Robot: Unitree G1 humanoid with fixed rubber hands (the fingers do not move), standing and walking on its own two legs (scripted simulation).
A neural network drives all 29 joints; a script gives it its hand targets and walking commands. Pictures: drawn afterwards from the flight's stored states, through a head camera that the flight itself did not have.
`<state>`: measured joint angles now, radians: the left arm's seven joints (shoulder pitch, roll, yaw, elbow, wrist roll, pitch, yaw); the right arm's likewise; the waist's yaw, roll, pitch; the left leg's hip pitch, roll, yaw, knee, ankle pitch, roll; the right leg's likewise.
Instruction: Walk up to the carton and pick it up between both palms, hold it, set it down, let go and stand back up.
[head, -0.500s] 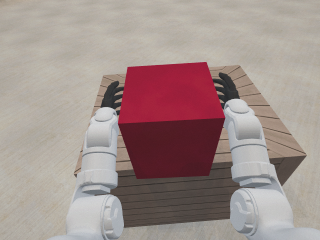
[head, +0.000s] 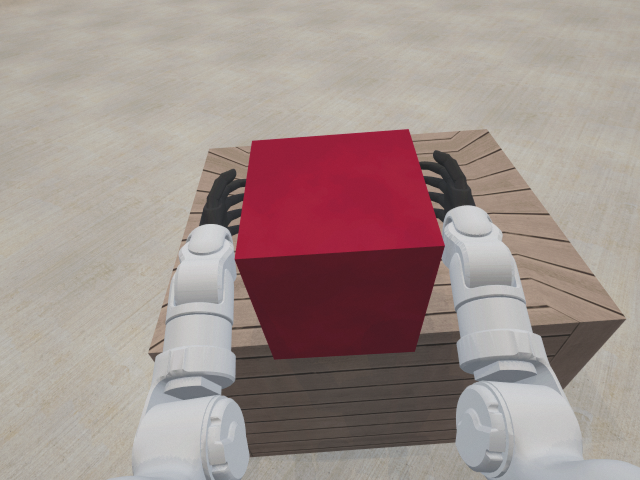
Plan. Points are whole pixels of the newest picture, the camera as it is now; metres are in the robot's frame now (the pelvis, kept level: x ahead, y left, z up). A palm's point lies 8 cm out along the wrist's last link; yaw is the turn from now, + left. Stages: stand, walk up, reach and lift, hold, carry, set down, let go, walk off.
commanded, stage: set down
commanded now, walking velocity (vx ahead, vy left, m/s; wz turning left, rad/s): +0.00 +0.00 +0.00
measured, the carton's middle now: (337, 251) +0.40 +0.00 +0.08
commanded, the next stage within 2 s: none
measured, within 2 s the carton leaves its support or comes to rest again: rests again in 1.72 s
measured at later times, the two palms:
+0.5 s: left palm (218, 236) +0.40 +0.16 +0.12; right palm (441, 215) +0.41 -0.14 +0.13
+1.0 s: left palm (229, 244) +0.44 +0.17 +0.06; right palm (426, 223) +0.45 -0.13 +0.08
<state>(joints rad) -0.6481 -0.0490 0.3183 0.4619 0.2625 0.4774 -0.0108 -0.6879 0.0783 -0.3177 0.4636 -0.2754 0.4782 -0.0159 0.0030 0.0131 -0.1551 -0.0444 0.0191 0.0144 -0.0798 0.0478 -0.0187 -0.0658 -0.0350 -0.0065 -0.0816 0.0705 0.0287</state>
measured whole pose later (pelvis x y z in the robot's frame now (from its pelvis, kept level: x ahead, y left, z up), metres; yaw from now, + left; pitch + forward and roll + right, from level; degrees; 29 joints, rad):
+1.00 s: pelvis +0.04 +0.01 +0.00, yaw +1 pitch +16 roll +0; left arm -0.65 -0.05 0.41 0.78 0.31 0.09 0.02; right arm -0.69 0.09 -0.44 0.79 -0.32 0.06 -0.03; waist -0.01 -0.01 -0.25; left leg -0.21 0.00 0.00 -0.09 0.03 -0.02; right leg -0.23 -0.05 -0.02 -0.09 0.04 0.03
